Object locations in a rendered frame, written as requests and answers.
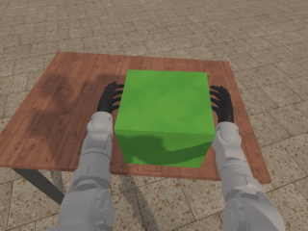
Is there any robot left upper arm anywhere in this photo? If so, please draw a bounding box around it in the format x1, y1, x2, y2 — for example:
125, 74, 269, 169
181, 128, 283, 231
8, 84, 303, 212
41, 188, 116, 231

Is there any robot right upper arm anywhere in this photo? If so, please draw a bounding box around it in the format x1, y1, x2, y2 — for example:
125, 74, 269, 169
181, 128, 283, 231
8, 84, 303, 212
222, 196, 285, 231

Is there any left robot forearm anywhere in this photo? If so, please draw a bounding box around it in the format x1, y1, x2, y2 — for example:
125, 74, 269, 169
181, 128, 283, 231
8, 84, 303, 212
58, 111, 114, 226

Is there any robot right hand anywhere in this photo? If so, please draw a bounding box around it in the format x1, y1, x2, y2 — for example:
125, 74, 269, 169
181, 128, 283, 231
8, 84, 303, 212
209, 86, 234, 123

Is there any table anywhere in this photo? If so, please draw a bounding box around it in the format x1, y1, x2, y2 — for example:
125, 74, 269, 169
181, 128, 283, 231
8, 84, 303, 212
0, 51, 271, 206

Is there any robot left hand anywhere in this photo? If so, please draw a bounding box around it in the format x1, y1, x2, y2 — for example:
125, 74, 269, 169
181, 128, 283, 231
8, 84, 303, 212
97, 81, 124, 114

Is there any carton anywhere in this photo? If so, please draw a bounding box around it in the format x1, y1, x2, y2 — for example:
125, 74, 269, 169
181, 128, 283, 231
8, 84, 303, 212
114, 69, 216, 168

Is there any right robot forearm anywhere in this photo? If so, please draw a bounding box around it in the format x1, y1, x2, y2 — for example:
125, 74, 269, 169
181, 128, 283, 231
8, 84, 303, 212
212, 121, 285, 231

